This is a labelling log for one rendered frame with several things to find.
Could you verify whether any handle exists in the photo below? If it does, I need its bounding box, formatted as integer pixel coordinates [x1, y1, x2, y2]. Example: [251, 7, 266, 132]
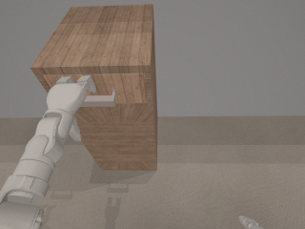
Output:
[80, 89, 117, 107]

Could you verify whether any drawer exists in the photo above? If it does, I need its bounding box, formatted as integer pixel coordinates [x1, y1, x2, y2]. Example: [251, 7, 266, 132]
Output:
[43, 73, 147, 103]

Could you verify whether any cabinet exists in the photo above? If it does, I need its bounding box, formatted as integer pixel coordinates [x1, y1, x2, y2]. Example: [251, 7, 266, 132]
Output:
[30, 4, 158, 171]

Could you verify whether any left robot hand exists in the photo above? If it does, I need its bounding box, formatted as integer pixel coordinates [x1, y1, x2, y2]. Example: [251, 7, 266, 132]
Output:
[46, 75, 96, 141]

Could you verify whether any right robot hand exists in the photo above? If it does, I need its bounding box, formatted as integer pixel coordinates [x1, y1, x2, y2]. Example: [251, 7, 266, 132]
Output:
[238, 216, 263, 229]

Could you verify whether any robot left upper arm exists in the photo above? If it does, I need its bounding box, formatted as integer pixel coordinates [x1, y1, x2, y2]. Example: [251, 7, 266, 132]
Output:
[0, 200, 45, 229]

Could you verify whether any robot left forearm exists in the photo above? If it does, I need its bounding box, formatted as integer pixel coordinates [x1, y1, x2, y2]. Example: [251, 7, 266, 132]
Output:
[0, 109, 73, 205]

